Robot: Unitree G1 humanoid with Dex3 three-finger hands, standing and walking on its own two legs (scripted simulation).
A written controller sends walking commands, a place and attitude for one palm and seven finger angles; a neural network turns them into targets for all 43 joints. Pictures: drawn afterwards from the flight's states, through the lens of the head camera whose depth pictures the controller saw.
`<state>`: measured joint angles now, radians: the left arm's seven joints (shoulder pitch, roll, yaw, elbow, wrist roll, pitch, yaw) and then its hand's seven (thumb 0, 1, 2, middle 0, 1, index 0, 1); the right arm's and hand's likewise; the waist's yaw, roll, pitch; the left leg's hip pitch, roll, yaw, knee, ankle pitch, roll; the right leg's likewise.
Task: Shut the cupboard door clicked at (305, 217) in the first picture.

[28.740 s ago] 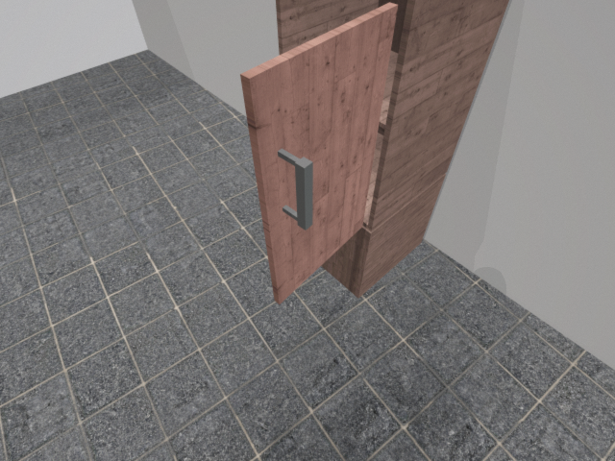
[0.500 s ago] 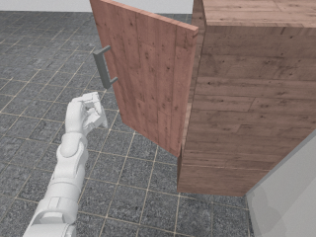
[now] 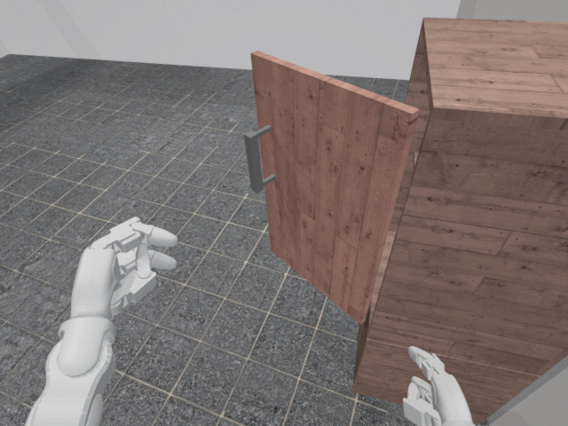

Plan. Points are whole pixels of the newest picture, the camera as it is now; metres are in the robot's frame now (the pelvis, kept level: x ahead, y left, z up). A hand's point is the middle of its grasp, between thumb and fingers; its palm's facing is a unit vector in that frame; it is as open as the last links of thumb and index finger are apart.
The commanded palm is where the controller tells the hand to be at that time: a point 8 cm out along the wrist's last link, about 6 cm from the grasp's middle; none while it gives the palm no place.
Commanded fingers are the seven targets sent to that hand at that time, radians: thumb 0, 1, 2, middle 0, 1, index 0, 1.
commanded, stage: draw the hand back to the body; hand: left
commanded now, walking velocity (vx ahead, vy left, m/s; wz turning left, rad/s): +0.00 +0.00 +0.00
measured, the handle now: (261, 159) +0.64 +0.13 +0.03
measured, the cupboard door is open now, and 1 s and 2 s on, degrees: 58 58 58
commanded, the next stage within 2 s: step back with the hand held close in 0.68 s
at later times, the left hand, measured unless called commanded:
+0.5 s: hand (46, 318) +0.17 +0.27 +0.16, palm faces +0.47 -0.79 -0.39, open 7.2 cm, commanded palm +0.13 +0.31 +0.17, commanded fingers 0.00 0.90 0.90 -0.20 -0.30 -0.20 -0.30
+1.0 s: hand (55, 307) +0.19 +0.27 +0.16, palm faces +0.43 -0.79 -0.43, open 7.4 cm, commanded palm +0.13 +0.31 +0.17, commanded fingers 0.00 0.90 0.90 -0.20 -0.30 -0.20 -0.30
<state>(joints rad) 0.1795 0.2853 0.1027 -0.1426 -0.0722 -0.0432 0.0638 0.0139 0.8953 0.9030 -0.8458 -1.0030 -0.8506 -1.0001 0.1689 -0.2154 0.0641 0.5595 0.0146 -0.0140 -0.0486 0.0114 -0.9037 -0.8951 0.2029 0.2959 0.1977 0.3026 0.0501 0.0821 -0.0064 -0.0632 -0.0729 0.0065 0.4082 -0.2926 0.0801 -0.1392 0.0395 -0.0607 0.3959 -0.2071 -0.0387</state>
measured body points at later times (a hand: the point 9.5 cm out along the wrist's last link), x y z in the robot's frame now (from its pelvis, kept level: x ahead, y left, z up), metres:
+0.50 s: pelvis -0.01 +0.01 +0.00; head -0.04 -0.02 +0.45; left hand +0.14 +0.31 +0.18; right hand +0.17 -0.22 -0.09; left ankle -0.04 +0.06 -0.74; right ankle +0.01 -0.10 -0.74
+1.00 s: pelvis -0.02 +0.01 -0.01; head -0.03 -0.01 +0.44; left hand +0.16 +0.31 +0.19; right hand +0.15 -0.24 -0.10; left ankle -0.04 +0.06 -0.74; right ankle +0.01 -0.10 -0.74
